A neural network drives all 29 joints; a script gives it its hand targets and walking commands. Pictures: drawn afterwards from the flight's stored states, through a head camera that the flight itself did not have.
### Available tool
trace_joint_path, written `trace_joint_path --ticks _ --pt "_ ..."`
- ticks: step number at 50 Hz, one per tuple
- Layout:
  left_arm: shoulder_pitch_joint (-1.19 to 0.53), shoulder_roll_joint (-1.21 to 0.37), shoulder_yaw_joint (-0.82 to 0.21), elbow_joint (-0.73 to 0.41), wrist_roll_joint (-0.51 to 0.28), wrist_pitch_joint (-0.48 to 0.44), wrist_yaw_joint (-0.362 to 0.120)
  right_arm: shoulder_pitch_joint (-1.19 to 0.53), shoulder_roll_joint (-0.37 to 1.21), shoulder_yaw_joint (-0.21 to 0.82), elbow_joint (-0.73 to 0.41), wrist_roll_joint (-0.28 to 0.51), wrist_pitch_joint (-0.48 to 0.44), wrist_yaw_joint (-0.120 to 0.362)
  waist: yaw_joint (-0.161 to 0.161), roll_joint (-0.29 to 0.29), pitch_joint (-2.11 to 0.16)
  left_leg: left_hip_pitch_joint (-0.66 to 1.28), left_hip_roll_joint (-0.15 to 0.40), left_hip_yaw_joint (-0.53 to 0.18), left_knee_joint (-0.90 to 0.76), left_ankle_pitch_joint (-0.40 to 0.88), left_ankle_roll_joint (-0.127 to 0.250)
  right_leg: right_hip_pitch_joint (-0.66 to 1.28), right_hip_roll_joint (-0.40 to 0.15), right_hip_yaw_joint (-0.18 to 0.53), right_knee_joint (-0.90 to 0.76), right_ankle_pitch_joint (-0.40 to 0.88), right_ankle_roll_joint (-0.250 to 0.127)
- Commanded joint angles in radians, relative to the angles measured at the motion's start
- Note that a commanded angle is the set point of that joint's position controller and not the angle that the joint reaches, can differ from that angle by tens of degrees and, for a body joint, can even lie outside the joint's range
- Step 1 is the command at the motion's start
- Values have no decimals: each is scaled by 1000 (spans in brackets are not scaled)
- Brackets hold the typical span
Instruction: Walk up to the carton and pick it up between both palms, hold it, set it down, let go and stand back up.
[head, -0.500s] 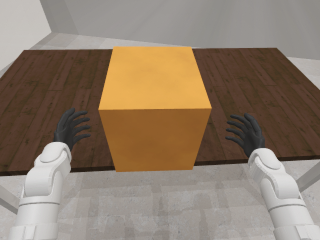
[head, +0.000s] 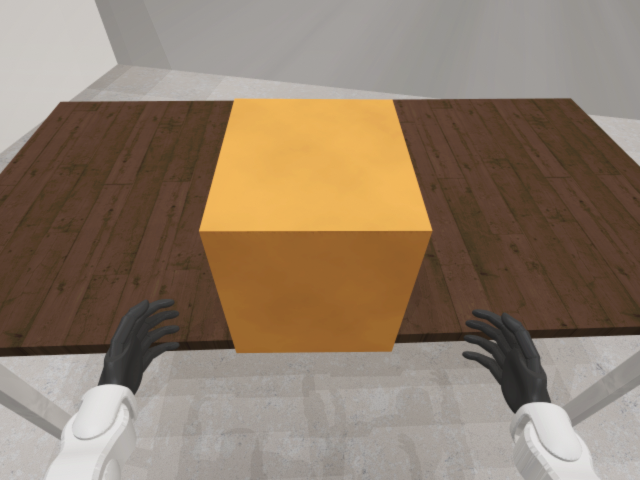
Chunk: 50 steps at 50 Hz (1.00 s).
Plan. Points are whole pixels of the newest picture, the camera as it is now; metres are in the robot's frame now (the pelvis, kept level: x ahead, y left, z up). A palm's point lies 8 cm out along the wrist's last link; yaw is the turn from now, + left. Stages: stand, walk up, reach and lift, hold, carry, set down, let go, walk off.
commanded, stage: set down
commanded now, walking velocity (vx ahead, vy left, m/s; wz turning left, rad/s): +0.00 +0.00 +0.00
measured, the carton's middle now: (314, 226) +0.46 +0.06 +0.06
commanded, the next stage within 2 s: let go in 1.16 s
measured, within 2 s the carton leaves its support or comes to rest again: neither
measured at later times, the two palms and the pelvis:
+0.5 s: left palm (141, 425) +0.19 +0.24 -0.02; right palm (521, 445) +0.20 -0.21 -0.02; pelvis +0.01 +0.00 +0.00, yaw +0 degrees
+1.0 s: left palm (157, 459) +0.16 +0.23 -0.07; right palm out of the picture +0.16 -0.22 -0.07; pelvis +0.01 +0.00 +0.00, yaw -1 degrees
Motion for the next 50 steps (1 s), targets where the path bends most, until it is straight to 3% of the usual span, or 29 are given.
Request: trace_joint_path --ticks 1,7,8,9,11,13,18,24,25,32,33,35,36,39,41,42,43,50 --pt "-105 137 37 -167 -1 -129 0 -71 -90 -55 -189 -18 -97 11 -1 41 -164 256 -37 -30 45 317 -16 -115 -3 39 -83 82 0" --pt "-93 148 4 -142 -13 -138 5 -66 -76 -57 -143 -44 -100 19 -8 51 -126 231 -21 -32 27 242 -10 -131 -12 39 -92 31 -8" --pt "-82 150 0 -147 -14 -137 8 -61 -77 -56 -143 -45 -103 20 -6 49 -136 230 -20 -32 29 252 -11 -124 -11 37 -88 41 -8" --pt "-21 73 -3 -36 30 -99 3 -35 -110 -26 2 -53 -85 28 -12 81 -100 269 -21 -33 28 289 -33 -140 -5 34 -91 61 -18" --pt "-10 86 5 -115 33 -98 -3 -27 -122 -37 -53 -54 -110 31 -15 68 -163 294 -20 -33 45 380 -43 -118 6 22 -85 135 -11" --pt "21 88 6 -111 49 -108 0 -4 -131 -41 -39 -67 -140 32 -15 58 -183 311 -22 -31 61 428 -51 -96 15 13 -77 180 -7" --pt "13 91 -1 -56 65 -143 9 -18 -104 -29 -2 -81 -180 47 -3 22 -142 275 -27 -19 43 328 -29 -92 2 21 -77 148 -1" --pt "14 60 -21 75 94 -120 0 -3 -68 -18 114 -135 -167 48 -16 4 -51 238 -30 -7 20 189 -13 -113 -17 30 -89 71 1" --pt "-8 66 -22 38 88 -123 1 -14 -65 -23 95 -133 -172 46 -18 11 -74 238 -29 -5 21 188 -12 -107 -20 31 -84 76 2" --pt "-10 49 -28 136 146 -121 5 -38 -66 -24 242 -184 -202 51 -23 39 -60 243 -24 7 34 203 -18 -112 -11 10 -67 94 6" --pt "-24 62 -24 86 135 -132 11 -54 -63 -27 187 -178 -217 51 -19 38 -101 249 -21 11 35 203 -16 -103 -12 9 -60 99 7" --pt "-9 45 -37 163 156 -122 10 -43 -63 -24 285 -198 -222 55 -33 42 -64 245 -19 11 42 195 -21 -115 -9 3 -61 92 4" --pt "-22 54 -35 134 151 -128 12 -56 -64 -30 258 -198 -231 54 -31 43 -85 242 -21 15 43 194 -19 -106 -11 4 -57 105 7" --pt "10 29 -44 222 181 -120 9 -48 -78 -28 368 -218 -245 61 -39 42 -62 252 -16 9 54 223 -26 -118 -3 -7 -48 127 4" --pt "11 28 -41 205 180 -128 10 -54 -79 -26 360 -214 -266 63 -37 29 -90 260 -15 11 60 248 -24 -103 1 -13 -41 157 9" --pt "49 11 -48 285 203 -115 5 -34 -81 -17 447 -230 -267 65 -45 31 -61 267 -14 9 63 247 -31 -107 2 -13 -45 155 6" --pt "18 19 -43 242 192 -125 4 -60 -84 -26 408 -224 -281 65 -38 24 -86 267 -14 9 62 254 -30 -101 4 -15 -44 161 10" --pt "10 12 -49 313 212 -128 4 -74 -81 -30 509 -242 -321 68 -50 11 -67 273 -16 14 71 225 -24 -129 3 -17 -40 161 16"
